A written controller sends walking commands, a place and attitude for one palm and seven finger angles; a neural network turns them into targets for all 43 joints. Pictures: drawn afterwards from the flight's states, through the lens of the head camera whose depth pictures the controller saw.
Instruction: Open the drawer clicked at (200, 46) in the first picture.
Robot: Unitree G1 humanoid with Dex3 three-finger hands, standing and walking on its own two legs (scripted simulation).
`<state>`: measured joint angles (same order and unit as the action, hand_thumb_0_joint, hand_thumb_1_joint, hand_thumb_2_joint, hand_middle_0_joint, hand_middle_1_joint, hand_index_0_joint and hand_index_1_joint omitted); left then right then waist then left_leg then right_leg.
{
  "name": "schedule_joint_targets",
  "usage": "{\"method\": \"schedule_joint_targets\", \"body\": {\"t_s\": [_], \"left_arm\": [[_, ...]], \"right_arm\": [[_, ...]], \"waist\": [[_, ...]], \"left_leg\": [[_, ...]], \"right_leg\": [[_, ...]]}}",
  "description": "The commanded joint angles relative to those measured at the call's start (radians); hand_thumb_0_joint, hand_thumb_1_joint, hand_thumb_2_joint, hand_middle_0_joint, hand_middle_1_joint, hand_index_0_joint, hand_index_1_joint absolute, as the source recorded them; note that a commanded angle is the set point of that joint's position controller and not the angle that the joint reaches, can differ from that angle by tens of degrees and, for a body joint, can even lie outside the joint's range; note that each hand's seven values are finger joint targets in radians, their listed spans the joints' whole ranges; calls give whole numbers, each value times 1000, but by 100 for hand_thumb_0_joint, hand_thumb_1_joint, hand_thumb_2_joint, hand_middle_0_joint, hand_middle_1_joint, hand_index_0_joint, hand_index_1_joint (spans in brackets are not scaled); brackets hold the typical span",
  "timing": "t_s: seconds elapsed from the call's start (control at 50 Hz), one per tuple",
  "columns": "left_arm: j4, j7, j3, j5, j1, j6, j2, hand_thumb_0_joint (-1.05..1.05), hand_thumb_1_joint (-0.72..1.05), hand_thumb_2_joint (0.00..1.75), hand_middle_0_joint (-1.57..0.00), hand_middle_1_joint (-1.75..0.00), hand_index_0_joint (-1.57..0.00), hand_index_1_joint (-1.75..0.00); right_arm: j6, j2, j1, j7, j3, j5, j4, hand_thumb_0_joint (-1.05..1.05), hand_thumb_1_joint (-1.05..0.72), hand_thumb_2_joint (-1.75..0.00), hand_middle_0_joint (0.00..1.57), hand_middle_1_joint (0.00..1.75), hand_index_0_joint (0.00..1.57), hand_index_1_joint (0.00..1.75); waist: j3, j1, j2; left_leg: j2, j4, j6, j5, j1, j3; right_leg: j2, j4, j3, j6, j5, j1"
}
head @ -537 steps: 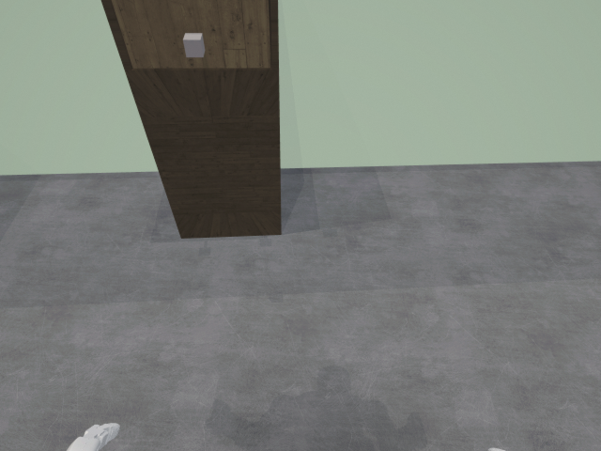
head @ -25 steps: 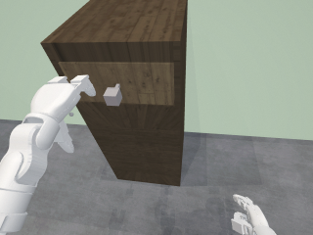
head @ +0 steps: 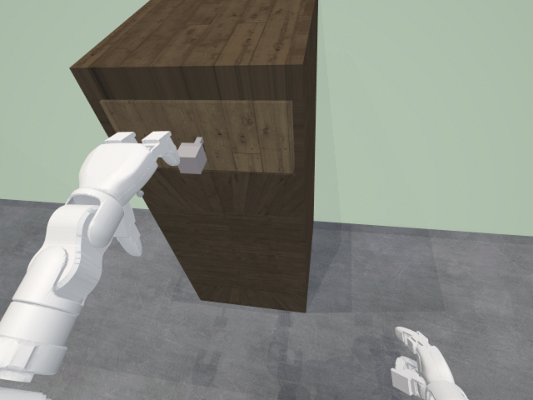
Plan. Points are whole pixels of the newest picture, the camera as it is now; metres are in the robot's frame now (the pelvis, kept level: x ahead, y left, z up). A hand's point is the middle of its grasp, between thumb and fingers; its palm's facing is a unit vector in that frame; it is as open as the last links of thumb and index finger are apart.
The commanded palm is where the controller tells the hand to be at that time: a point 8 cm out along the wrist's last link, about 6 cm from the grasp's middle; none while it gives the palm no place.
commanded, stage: move the hooked fingers above the handle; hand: left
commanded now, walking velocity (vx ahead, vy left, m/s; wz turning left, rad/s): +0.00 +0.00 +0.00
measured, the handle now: (194, 151) +0.54 +0.23 +0.07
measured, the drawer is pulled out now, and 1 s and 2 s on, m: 0.00 0.00 0.00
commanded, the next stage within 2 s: none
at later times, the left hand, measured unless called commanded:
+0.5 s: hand (165, 166) +0.41 +0.22 +0.15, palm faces +0.02 -0.05 -1.00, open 13.8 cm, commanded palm +0.39 +0.24 +0.22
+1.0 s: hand (190, 137) +0.49 +0.20 +0.14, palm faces +0.05 -0.08 -1.00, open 13.8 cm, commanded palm +0.46 +0.23 +0.20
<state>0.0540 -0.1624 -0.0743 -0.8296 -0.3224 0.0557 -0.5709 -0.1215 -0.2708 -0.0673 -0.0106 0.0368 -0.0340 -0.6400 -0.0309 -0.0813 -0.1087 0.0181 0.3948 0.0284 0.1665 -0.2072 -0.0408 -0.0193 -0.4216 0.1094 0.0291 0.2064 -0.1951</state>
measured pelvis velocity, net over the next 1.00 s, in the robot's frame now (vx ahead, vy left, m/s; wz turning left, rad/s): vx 0.04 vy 0.01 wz -0.03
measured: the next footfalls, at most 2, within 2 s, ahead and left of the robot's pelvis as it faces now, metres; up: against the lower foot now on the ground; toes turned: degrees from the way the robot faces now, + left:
none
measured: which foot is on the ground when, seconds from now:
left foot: down 0.00-1.00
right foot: down 0.00-1.00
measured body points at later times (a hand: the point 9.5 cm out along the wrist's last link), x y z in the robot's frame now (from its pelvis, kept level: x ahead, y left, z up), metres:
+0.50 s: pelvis +0.02 +0.00 +0.00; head +0.05 -0.04 +0.45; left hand +0.40 +0.22 +0.20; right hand +0.16 -0.26 -0.13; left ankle +0.03 +0.10 -0.74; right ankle +0.02 -0.10 -0.74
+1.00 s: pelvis +0.04 +0.01 +0.00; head +0.09 -0.01 +0.44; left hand +0.48 +0.20 +0.20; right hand +0.17 -0.24 -0.14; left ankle +0.03 +0.10 -0.74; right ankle +0.02 -0.10 -0.74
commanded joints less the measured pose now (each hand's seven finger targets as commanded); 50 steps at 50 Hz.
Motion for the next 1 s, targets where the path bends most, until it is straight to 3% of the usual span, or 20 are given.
{"method": "schedule_joint_targets", "body": {"t_s": [0.0,0.1,0.14,0.18,0.2,0.28,0.38,0.46,0.52,0.56,0.64,0.7,0.74,0.78,0.86,0.92,0.94,0.98], "left_arm": [[-143,77,239,-13,-477,-61,-320,0,-50,30,-30,-120,-30,-120],[-40,105,222,-2,-465,-56,-278,0,-50,30,-30,-120,-30,-120],[50,94,186,-10,-446,-21,-240,0,-50,30,-30,-120,-30,-120],[107,78,159,-19,-436,4,-232,0,-50,30,-30,-120,-30,-120],[109,67,135,-22,-446,12,-218,0,-50,30,-30,-120,-30,-120],[72,37,143,-34,-515,-16,-262,0,-50,30,-30,-120,-30,-120],[-32,62,217,-12,-584,-126,-327,0,-50,30,-30,-120,-30,-120],[55,121,262,0,-589,-136,-338,0,-50,30,-30,-120,-30,-120],[179,151,242,-14,-579,-89,-311,0,-50,30,-30,-120,-30,-120],[225,153,220,-37,-597,-56,-311,0,-50,30,-30,-120,-30,-120],[250,113,117,-70,-640,-12,-244,0,-50,30,-30,-120,-30,-120],[210,72,84,-65,-691,-40,-229,0,-50,30,-30,-120,-30,-120],[165,56,43,-53,-759,-74,-188,0,-50,30,-30,-120,-30,-120],[140,68,43,-51,-811,-109,-188,0,-50,30,-30,-120,-30,-120],[176,129,124,-50,-854,-133,-249,0,-50,30,-30,-120,-30,-120],[310,183,195,-61,-807,-93,-291,0,-50,30,-30,-120,-30,-120],[346,197,235,-68,-795,-76,-337,0,-50,30,-30,-120,-30,-120],[352,213,195,-94,-796,-40,-304,0,-50,30,-30,-120,-30,-120]], "right_arm": [[49,-102,98,-23,-37,4,136,0,-90,-90,20,30,20,30],[41,-106,76,-16,-45,2,128,0,-90,-90,20,30,20,30],[27,-114,79,-12,-46,-4,126,0,-90,-90,20,30,20,30],[14,-125,69,-12,-46,-9,127,0,-90,-90,20,30,20,30],[9,-128,66,-12,-46,-10,133,0,-90,-90,20,30,20,30],[7,-134,46,-22,-55,-9,146,0,-90,-90,20,30,20,30],[23,-124,-1,-35,-69,-1,141,0,-90,-90,20,30,20,30],[22,-128,-27,-34,-75,-3,117,0,-90,-90,20,30,20,30],[9,-133,-33,-30,-74,-7,100,0,-90,-90,20,30,20,30],[1,-141,-33,-27,-72,-11,98,0,-90,-90,20,30,20,30],[-13,-143,-38,-27,-77,-14,114,0,-90,-90,20,30,20,30],[-18,-143,-57,-33,-82,-16,124,0,-90,-90,20,30,20,30],[-16,-137,-62,-39,-84,-14,130,0,-90,-90,20,30,20,30],[-9,-131,-84,-43,-88,-11,118,0,-90,-90,20,30,20,30],[-8,-129,-116,-38,-87,-4,97,0,-90,-90,20,30,20,30],[-16,-127,-118,-33,-79,0,77,0,-90,-90,20,30,20,30],[-21,-132,-116,-32,-75,2,73,0,-90,-90,20,30,20,30],[-28,-122,-100,-25,-72,3,81,0,-90,-90,20,30,20,30]], "waist": [[311,13,48],[303,8,41],[261,19,101],[230,25,123],[244,29,136],[329,39,142],[415,37,55],[356,32,59],[317,33,97],[336,35,102],[392,62,101],[421,85,102],[426,101,95],[438,105,54],[456,79,28],[435,50,72],[446,34,101],[479,28,82]], "left_leg": [[17,-46,7,-87,66,42],[10,-38,-1,-156,51,36],[8,-39,-2,-138,18,29],[4,-46,0,-111,-10,24],[6,-45,2,-104,-11,23],[15,-22,16,-121,4,24],[21,7,25,-220,68,37],[13,10,16,-244,35,34],[4,3,9,-230,1,24],[6,2,7,-223,-18,20],[2,23,13,-246,19,24],[9,39,25,-264,56,35],[9,47,27,-280,89,45],[4,58,25,-321,138,60],[-3,73,7,-420,139,70],[-10,67,-1,-430,73,55],[-7,62,-3,-437,37,48],[-11,63,-4,-459,30,36]], "right_leg": [[1,74,-99,-3,-46,112],[2,55,-92,5,-127,106],[2,62,-93,1,-123,92],[-2,63,-91,-2,-102,81],[-4,63,-94,-3,-99,85],[-11,44,-114,-6,-148,127],[2,18,-112,1,-243,134],[9,17,-98,4,-246,90],[10,16,-92,4,-227,67],[8,11,-94,2,-223,80],[8,2,-103,6,-248,74],[14,-8,-97,1,-274,53],[19,-7,-92,2,-260,19],[24,-15,-86,5,-252,-28],[31,-36,-75,13,-277,-41],[31,-50,-70,15,-297,-12],[29,-52,-73,17,-326,36],[23,-65,-78,13,-355,58]]}}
